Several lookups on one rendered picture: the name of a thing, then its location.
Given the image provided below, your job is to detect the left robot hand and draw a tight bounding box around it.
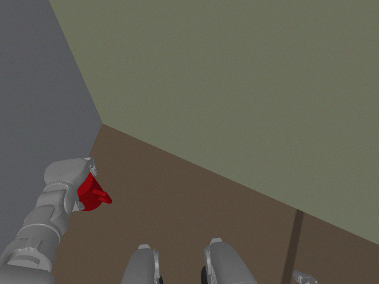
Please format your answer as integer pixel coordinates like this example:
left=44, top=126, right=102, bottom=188
left=44, top=157, right=98, bottom=212

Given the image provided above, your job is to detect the right robot hand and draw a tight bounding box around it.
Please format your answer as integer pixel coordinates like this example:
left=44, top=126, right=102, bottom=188
left=293, top=270, right=317, bottom=284

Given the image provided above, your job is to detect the mug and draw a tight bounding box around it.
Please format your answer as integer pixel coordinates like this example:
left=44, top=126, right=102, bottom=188
left=77, top=172, right=112, bottom=211

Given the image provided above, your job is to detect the left robot arm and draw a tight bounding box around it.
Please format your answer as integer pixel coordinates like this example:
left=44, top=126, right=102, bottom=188
left=0, top=181, right=78, bottom=284

